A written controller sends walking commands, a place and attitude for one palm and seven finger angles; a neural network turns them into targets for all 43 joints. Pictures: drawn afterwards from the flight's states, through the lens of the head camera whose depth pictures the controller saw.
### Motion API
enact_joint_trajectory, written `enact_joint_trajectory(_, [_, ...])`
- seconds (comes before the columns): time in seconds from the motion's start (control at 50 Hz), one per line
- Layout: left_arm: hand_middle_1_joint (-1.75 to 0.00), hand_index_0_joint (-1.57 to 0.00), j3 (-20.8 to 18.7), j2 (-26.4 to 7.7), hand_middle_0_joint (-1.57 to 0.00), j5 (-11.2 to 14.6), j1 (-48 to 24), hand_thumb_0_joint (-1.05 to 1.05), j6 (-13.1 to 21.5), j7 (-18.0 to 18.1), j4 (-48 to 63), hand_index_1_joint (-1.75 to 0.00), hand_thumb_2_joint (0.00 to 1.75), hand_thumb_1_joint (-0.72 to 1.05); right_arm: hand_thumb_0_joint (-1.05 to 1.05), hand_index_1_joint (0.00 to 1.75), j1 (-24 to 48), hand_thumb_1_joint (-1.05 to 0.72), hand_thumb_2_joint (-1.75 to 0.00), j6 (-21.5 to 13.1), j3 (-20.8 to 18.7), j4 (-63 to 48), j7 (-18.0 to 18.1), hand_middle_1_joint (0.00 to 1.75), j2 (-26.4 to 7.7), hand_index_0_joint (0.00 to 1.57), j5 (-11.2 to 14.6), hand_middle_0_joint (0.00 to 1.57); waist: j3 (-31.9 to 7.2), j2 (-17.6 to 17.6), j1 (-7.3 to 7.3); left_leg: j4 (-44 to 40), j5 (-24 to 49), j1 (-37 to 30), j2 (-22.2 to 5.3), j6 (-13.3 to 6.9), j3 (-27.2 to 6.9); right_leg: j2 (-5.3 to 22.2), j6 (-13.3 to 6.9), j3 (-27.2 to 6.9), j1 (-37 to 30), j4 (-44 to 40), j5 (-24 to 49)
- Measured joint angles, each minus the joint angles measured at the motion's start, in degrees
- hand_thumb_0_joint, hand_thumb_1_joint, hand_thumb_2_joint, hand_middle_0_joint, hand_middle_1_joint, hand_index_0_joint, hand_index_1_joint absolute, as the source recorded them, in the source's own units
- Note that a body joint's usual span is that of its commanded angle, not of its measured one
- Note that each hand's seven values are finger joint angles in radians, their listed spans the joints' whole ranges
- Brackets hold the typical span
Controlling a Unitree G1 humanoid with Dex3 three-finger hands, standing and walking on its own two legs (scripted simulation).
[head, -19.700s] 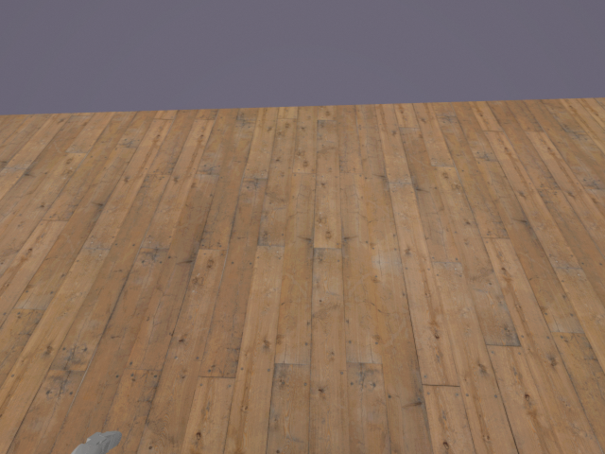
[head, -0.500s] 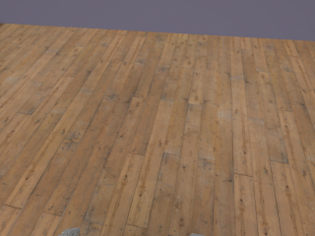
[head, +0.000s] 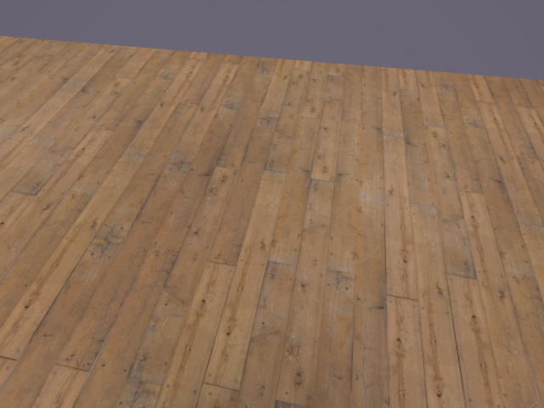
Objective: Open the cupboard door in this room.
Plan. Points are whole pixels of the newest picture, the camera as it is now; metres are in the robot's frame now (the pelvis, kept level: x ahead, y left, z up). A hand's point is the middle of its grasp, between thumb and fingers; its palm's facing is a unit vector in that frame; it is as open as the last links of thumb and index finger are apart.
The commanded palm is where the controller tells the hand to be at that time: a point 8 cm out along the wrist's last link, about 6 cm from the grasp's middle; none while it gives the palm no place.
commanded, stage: turn or walk to find it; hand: left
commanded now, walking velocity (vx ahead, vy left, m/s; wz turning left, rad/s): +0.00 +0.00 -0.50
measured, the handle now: out of the picture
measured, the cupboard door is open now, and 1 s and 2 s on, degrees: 0 0 0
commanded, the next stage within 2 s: none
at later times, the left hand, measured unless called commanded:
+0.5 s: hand out of the picture +0.13 +0.14 -0.15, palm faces -0.23 -0.93 -0.29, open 7.4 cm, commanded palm none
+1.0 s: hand (178, 400) +0.14 +0.17 -0.16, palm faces -0.45 -0.87 -0.20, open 7.4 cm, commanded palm none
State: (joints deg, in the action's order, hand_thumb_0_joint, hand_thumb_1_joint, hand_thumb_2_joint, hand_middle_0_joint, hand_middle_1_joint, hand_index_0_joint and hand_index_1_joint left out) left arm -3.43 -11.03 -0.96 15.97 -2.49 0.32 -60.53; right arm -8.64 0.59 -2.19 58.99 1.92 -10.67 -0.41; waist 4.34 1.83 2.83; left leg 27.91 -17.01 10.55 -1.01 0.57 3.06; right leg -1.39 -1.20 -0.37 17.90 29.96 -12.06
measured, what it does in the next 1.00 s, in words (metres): steps on the spot, turning right: right foot, then left foot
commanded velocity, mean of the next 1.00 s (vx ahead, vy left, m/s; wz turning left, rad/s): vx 0.00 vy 0.00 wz -0.50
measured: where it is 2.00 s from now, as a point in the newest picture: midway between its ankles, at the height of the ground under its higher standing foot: outside the picture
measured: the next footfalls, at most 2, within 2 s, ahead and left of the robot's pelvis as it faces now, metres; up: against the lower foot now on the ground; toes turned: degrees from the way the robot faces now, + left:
right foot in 0.38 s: +0.00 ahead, -0.16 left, +0.00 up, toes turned -19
left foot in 0.76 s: +0.06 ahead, +0.08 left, +0.00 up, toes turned -19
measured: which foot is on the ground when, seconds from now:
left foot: down 0.00-0.38, up 0.40-0.74, down 0.76-1.00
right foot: down 0.00-0.00, up 0.02-0.36, down 0.38-0.78, up 0.80-1.00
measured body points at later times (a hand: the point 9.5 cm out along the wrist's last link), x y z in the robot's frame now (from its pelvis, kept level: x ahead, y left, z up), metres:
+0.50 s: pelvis -0.03 -0.03 -0.01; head +0.00 -0.07 +0.44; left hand +0.14 +0.19 -0.13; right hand -0.05 -0.30 -0.17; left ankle -0.03 +0.11 -0.67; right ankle -0.04 -0.15 -0.73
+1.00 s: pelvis -0.03 +0.02 +0.01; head +0.02 +0.03 +0.46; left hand +0.17 +0.21 -0.15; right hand -0.10 -0.22 -0.12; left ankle +0.02 +0.09 -0.73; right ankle -0.12 -0.11 -0.64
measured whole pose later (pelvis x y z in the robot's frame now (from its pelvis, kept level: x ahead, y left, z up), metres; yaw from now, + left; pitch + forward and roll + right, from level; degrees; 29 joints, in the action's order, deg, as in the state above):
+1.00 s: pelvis -0.03 +0.02 +0.01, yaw -30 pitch +0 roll -2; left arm -5.5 -15.5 -1.6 10.2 -4.4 -1.6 -53.8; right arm -13.6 -0.3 -1.5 53.5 1.1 -9.5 -1.3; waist 4.5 1.8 0.7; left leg 27.2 -14.7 12.0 -5.1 -1.9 10.3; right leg 1.3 4.5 -0.3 28.7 66.3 -22.6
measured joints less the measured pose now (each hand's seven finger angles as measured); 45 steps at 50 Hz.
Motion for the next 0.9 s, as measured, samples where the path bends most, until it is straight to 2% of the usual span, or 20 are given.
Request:
enact_joint_trajectory(0.04, [-0.3, -0.2, -0.5, -0.9, -0.2, 0.0, -0.2, 0.01, -1.2, -0.3, -0.3, -0.3, 0.9, 0.91, 0.0, 0.3, -0.2, -0.91, -0.9, -0.1, 0.2, -0.6, 0.0, 0.3, 0.6, 0.2, -0.3, 0.2, 0.2, 1.1, 0.09, 0.8, -0.4, -0.2, 0.1, -1.1, 1.7, 0.2, 1.1, -0.7, 2.7, 7.7, -8.1])
enact_joint_trajectory(0.08, [-0.3, -0.2, -1.1, -1.5, -0.2, -0.4, -0.8, 0.01, -2.1, -0.6, -0.1, -0.3, 0.9, 0.91, 0.0, 0.3, -0.7, -0.91, -0.9, -0.1, 0.3, -1.1, 0.1, 0.3, 0.9, 0.2, -0.7, 0.2, 0.2, 0.9, -0.16, 0.4, -0.7, -0.9, -0.6, -1.6, 2.6, 0.2, 2.2, -0.5, 5.9, 18.6, -12.4])
enact_joint_trajectory(0.14, [-0.3, -0.2, -1.8, -2.4, -0.2, -0.6, -1.9, 0.01, -2.1, -1.1, 1.2, -0.3, 0.9, 0.91, 0.0, 0.3, -1.2, -0.9, -0.9, 0.1, 0.2, -1.3, 0.1, 0.3, 1.2, 0.21, -0.9, 0.2, 0.3, 0.5, -0.12, -0.7, -0.2, -1.6, -1.5, -1.6, 4.1, 1.3, 3.6, 0.1, 9.0, 29.9, -12.7])
enact_joint_trajectory(0.18, [-0.3, -0.2, -2.0, -2.8, -0.2, -0.6, -2.6, 0.01, -2.0, -1.2, 2.3, -0.3, 0.9, 0.91, 0.0, 0.3, -1.4, -0.9, -0.9, 0.0, 0.0, -1.5, -0.1, 0.3, 1.3, 0.21, -1.0, 0.2, 0.5, 0.1, -0.25, -0.8, 0.0, -1.7, -2.2, -1.4, 5.1, 2.4, 4.4, 0.7, 9.2, 31.9, -12.7])
enact_joint_trajectory(0.24, [-0.3, -0.19, -1.9, -3.2, -0.2, -0.6, -4.1, 0.01, -2.1, -1.3, 3.7, -0.3, 0.9, 0.91, 0.0, 0.3, -1.6, -0.9, -0.9, -0.2, -0.4, -1.9, -0.4, 0.3, 1.2, 0.21, -1.1, 0.2, 0.8, -0.9, -0.83, -0.1, -0.4, -1.6, -3.7, -0.9, 6.7, 4.0, 4.9, 1.9, 7.6, 27.9, -13.5])
enact_joint_trajectory(0.32, [-0.3, -0.19, -1.5, -3.3, -0.2, -0.6, -6.2, 0.01, -1.5, -1.5, 5.4, -0.3, 0.9, 0.91, 0.0, 0.3, -1.8, -0.9, -0.9, -0.2, -1.1, -2.2, -1.0, 0.3, 0.4, 0.21, -1.3, 0.2, 1.3, -2.6, -2.06, 2.9, -2.0, -0.6, -6.2, 0.5, 8.9, 4.7, 4.4, 3.9, 3.2, 16.9, -13.3])
enact_joint_trajectory(0.36, [-0.3, -0.19, -1.2, -3.3, -0.2, -0.6, -7.0, 0.01, -0.6, -1.7, 6.4, -0.3, 0.9, 0.91, 0.0, 0.3, -2.4, -0.9, -0.9, 0.1, -1.4, -2.4, -1.3, 0.3, -0.4, 0.21, -1.2, 0.2, 1.3, -3.4, -2.48, 6.3, -3.7, 0.7, -7.6, 1.5, 9.8, 4.5, 3.8, 5.0, -0.2, 8.7, -8.1])
enact_joint_trajectory(0.38, [-0.3, -0.19, -1.1, -3.6, -0.2, -0.7, -7.2, 0.01, 0.1, -1.7, 7.0, -0.3, 0.9, 0.91, 0.0, 0.3, -2.9, -0.9, -0.9, 0.2, -1.5, -2.6, -1.4, 0.3, -0.7, 0.21, -1.0, 0.2, 1.0, -3.3, -2.61, 9.4, -4.9, 2.2, -8.1, 1.9, 10.0, 4.6, 2.3, 5.2, -1.7, 4.8, -4.3])
enact_joint_trajectory(0.4, [-0.3, -0.19, -0.9, -3.2, -0.2, -0.7, -7.9, 0.01, 0.9, -1.5, 7.2, -0.3, 0.9, 0.91, 0.0, 0.3, -2.8, -0.9, -0.9, 0.7, -1.7, -2.6, -1.5, 0.3, -1.6, 0.21, -0.8, 0.2, 1.4, -4.4, -2.77, 14.3, -8.5, 4.3, -8.6, 2.2, 8.2, 3.8, 1.0, 5.4, -1.0, 5.7, -4.5])
enact_joint_trajectory(0.44, [-0.3, -0.19, -0.5, -2.1, -0.2, -0.4, -8.7, 0.01, 1.5, -0.8, 7.7, -0.3, 0.9, 0.91, 0.0, 0.3, -2.3, -0.9, -0.9, 2.1, -1.9, -2.6, -0.9, 0.3, -3.0, 0.21, -0.6, 0.2, 2.2, -5.6, -3.11, 25.1, -13.4, 9.1, -7.0, 2.2, 3.2, 3.0, 0.2, 5.2, -0.2, 7.5, -6.1])
enact_joint_trajectory(0.48, [-0.3, -0.19, -0.2, -1.3, -0.2, -0.4, -8.8, 0.0, 1.4, -0.4, 8.3, -0.3, 0.9, 0.91, 0.01, 0.3, -1.7, -0.91, -0.9, 2.9, -2.0, -2.6, -0.7, 0.3, -3.8, 0.2, -0.6, 0.2, 2.4, -5.5, -2.92, 32.6, -12.8, 12.8, -5.2, 2.3, 0.7, 2.5, 0.1, 4.1, -0.4, 6.2, -5.7])
enact_joint_trajectory(0.52, [-0.3, -0.2, 0.1, -0.9, -0.2, -0.5, -8.6, 0.0, 0.9, -0.3, 8.5, -0.3, 0.9, 0.91, 0.01, 0.3, -1.3, -0.91, -0.9, 2.9, -1.9, -3.1, -0.9, 0.3, -4.2, 0.2, -0.7, 0.2, 2.4, -4.9, -2.98, 35.1, -10.1, 15.0, -4.3, 2.7, -0.1, 2.2, 0.3, 3.0, -1.0, 4.0, -4.0])
enact_joint_trajectory(0.64, [-0.3, -0.2, 0.6, -0.7, -0.2, -0.7, -7.5, 0.01, 0.4, -0.8, 8.3, -0.3, 0.9, 0.9, 0.01, 0.3, -0.9, -0.91, -0.9, 2.3, -1.4, -4.9, -1.3, 0.3, -4.1, 0.2, -0.7, 0.2, 1.3, -2.4, -2.78, 28.1, -6.9, 14.9, -3.1, 3.3, -0.8, 1.1, 0.4, -0.1, -1.2, 0.1, -1.0])
enact_joint_trajectory(0.72, [-0.3, -0.2, 0.4, -1.4, -0.2, -0.8, -6.9, 0.01, 0.0, -0.9, 8.0, -0.3, 0.9, 0.9, 0.01, 0.3, -0.7, -0.91, -0.9, 1.5, -0.9, -5.8, -1.0, 0.3, -3.4, 0.2, -0.4, 0.2, 0.6, -0.9, -2.27, 17.1, -6.6, 10.7, -2.1, 2.9, -0.6, 0.2, 1.3, -2.1, -0.1, 0.4, -0.5])
enact_joint_trajectory(0.76, [-0.3, -0.2, 0.1, -1.9, -0.2, -0.6, -6.5, 0.01, -0.5, -0.9, 7.9, -0.3, 0.9, 0.9, 0.01, 0.3, -1.1, -0.91, -0.9, 0.6, -0.5, -6.4, -0.9, 0.3, -3.1, 0.2, -0.2, 0.2, 0.1, -0.4, -2.29, 8.2, -2.9, 6.9, -1.7, 2.5, -0.1, -0.4, 2.2, -3.1, 1.2, 2.1, -1.0])
enact_joint_trajectory(0.78, [-0.3, -0.2, -0.2, -2.6, -0.2, -0.3, -6.5, 0.01, -0.8, -0.9, 7.8, -0.3, 0.9, 0.9, 0.01, 0.3, -1.2, -0.91, -0.9, 0.0, -0.3, -6.4, -0.8, 0.3, -2.4, 0.2, -0.3, 0.2, 0.1, 0.9, -2.31, 6.7, -1.6, 6.3, -1.1, 1.3, 0.7, -0.1, 2.1, -4.0, 2.2, 4.0, -1.9])
enact_joint_trajectory(0.82, [-0.3, -0.2, -0.7, -3.3, -0.2, -0.3, -6.5, 0.01, -1.7, -0.9, 7.4, -0.3, 0.9, 0.9, 0.0, 0.3, -1.7, -0.91, -0.9, -0.4, 0.3, -6.8, -0.9, 0.3, -1.5, 0.2, -0.6, 0.2, 0.2, 1.8, -1.99, 7.1, -1.2, 6.1, -1.3, -1.2, 2.4, -0.5, 2.5, -4.2, 5.5, 13.0, -10.9])
enact_joint_trajectory(0.86, [-0.3, -0.2, -1.2, -3.7, -0.2, -0.7, -6.5, 0.01, -2.2, -1.3, 6.9, -0.3, 0.9, 0.91, 0.0, 0.3, -2.5, -0.91, -0.9, -0.5, 0.7, -6.9, -0.8, 0.3, -0.9, 0.2, -0.9, 0.2, 0.3, 1.2, -2.24, 5.6, -0.6, 5.0, -2.4, -2.3, 3.3, -0.9, 3.2, -2.9, 8.7, 24.2, -14.0])
enact_joint_trajectory(0.9, [-0.3, -0.2, -1.6, -4.1, -0.2, -0.8, -6.3, 0.01, -2.0, -1.7, 6.8, -0.3, 0.9, 0.91, 0.0, 0.3, -3.3, -0.9, -0.9, -0.5, 0.9, -6.6, -0.7, 0.3, -0.2, 0.2, -1.1, 0.2, 0.4, 0.8, -2.17, 3.0, 0.6, 3.6, -3.0, -2.5, 4.3, -0.2, 4.0, -1.6, 10.8, 32.3, -12.6])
